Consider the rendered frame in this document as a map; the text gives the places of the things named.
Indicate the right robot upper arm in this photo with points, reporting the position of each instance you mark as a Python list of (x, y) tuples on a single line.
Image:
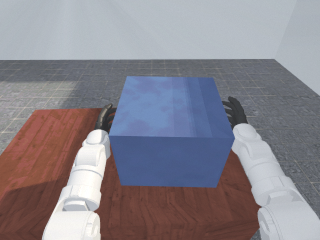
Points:
[(288, 221)]

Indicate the carton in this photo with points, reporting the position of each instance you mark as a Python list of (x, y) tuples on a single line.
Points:
[(170, 132)]

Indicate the left robot forearm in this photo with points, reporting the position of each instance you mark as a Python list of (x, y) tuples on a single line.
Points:
[(82, 192)]

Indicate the pedestal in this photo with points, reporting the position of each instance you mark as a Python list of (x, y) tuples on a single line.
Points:
[(36, 166)]

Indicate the left robot upper arm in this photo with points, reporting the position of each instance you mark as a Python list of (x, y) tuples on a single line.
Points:
[(73, 225)]

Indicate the left robot hand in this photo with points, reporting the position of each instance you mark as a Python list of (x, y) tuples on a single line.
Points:
[(103, 118)]

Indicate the right robot hand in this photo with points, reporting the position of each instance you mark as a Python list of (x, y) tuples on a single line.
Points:
[(237, 112)]

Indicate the right robot forearm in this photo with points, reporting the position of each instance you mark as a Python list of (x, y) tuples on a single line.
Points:
[(269, 183)]

